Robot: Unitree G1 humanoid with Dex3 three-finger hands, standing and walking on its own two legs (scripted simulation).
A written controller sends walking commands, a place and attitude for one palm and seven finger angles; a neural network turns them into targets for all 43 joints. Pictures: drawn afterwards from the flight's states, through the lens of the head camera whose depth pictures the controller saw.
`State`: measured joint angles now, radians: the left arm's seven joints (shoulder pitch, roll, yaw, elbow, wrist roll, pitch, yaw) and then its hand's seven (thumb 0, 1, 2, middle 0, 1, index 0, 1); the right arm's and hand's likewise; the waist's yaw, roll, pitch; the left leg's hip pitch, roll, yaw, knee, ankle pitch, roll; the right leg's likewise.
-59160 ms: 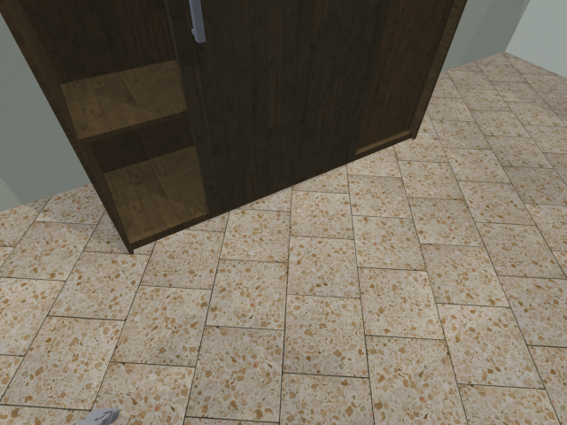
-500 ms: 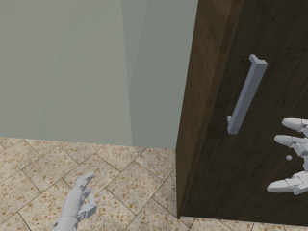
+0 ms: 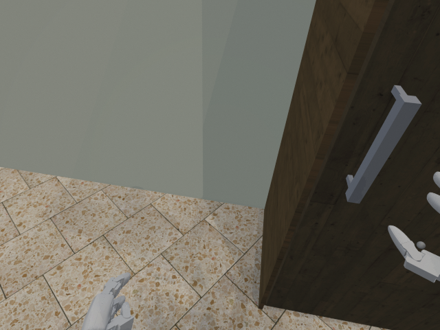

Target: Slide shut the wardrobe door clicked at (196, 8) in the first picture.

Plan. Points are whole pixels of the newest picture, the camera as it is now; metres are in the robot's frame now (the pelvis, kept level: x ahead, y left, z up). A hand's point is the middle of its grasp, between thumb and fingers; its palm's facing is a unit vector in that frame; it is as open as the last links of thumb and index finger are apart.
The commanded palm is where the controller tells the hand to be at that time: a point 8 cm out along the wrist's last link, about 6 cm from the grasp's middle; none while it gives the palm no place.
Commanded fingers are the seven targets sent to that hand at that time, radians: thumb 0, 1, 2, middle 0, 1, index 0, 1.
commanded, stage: draw the hand back to the body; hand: right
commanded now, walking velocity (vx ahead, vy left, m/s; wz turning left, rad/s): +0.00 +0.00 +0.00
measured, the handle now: (373, 149) +0.39 -0.28 +0.18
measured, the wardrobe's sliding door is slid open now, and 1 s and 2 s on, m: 0.00 0.00 0.00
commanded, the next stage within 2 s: step back with the hand held close in 0.52 s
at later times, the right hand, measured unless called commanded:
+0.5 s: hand (397, 229) +0.22 -0.25 +0.16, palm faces +0.44 +0.83 -0.34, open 7.5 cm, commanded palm +0.17 -0.28 +0.17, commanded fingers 0.00 -0.90 -0.90 0.20 0.30 0.20 0.30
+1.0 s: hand (384, 223) +0.24 -0.24 +0.15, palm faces +0.34 +0.83 -0.45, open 7.4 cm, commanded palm +0.18 -0.28 +0.18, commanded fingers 0.00 -0.90 -0.90 0.20 0.30 0.20 0.30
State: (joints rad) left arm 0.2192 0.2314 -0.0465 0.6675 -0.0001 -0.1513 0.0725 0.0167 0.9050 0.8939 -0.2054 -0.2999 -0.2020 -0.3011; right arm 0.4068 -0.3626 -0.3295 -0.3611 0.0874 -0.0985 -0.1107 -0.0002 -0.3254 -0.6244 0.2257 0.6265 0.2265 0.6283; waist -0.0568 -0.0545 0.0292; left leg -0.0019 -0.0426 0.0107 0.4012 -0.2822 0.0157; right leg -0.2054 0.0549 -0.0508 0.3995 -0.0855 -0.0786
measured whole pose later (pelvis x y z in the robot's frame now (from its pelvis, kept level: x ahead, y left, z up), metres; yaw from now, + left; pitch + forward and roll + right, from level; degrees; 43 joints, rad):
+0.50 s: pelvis +0.03 +0.01 +0.00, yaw +0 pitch -5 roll +1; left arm 0.18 0.22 -0.05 0.63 0.01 -0.11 0.06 0.01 0.91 0.89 -0.21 -0.30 -0.20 -0.30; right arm 0.42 -0.35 -0.31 -0.39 0.09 -0.06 -0.10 0.01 -0.88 -0.89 0.21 0.30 0.21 0.30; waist -0.08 -0.04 0.01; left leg 0.04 -0.05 0.01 0.34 -0.29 0.03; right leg -0.19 0.05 -0.05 0.39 -0.12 -0.08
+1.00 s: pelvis +0.03 +0.01 +0.00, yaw +2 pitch +0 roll +2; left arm 0.18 0.26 -0.01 0.52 -0.02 0.05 0.08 0.01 0.91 0.89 -0.20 -0.30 -0.20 -0.30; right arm 0.51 -0.42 -0.37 -0.47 0.07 -0.12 -0.10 0.01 -0.88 -0.90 0.21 0.30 0.21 0.30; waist -0.02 -0.03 -0.01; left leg -0.14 -0.07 -0.01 0.47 -0.33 0.02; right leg -0.36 0.03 -0.07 0.51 -0.16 -0.08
